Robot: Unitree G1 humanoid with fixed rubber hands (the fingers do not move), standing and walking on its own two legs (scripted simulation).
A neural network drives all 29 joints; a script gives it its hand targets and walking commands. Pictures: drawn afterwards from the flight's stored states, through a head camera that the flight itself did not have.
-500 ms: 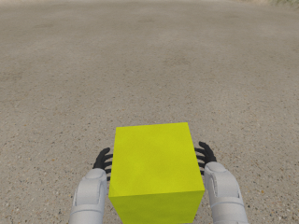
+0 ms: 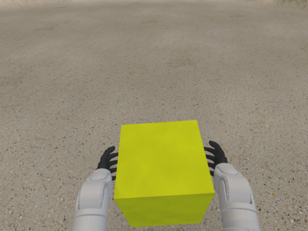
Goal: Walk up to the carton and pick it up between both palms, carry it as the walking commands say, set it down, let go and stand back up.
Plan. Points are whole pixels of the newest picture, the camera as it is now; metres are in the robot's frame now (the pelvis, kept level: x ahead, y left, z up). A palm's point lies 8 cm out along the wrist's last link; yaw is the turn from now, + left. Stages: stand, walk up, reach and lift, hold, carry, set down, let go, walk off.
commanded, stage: carry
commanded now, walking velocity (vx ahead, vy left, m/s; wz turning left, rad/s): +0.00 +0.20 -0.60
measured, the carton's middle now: (162, 176) +0.31 -0.01 -0.01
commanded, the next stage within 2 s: none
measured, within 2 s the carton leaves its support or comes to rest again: neither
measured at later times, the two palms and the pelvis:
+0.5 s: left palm (102, 184) +0.24 +0.14 +0.07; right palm (234, 212) +0.17 -0.15 +0.06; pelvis -0.05 +0.06 +0.00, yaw -14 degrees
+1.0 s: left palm (74, 186) +0.23 +0.20 +0.07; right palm out of the picture +0.09 -0.06 +0.08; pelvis -0.07 +0.20 +0.00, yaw -33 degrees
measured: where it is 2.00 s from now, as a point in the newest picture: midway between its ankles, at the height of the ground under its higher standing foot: outside the picture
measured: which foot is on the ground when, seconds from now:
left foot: down 0.00-0.38, up 0.40-0.72, down 0.74-1.00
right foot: down 0.00-0.12, up 0.14-0.34, down 0.36-0.74, up 0.76-1.00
